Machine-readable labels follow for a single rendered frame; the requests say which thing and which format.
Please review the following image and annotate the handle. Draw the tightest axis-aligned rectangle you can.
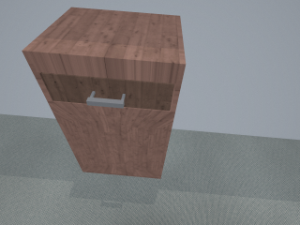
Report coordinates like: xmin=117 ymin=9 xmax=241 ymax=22
xmin=86 ymin=91 xmax=126 ymax=109

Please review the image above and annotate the drawer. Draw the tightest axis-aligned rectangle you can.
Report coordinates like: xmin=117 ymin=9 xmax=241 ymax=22
xmin=39 ymin=72 xmax=174 ymax=111

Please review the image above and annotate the cabinet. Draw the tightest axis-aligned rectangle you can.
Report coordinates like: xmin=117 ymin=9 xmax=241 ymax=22
xmin=22 ymin=7 xmax=186 ymax=179

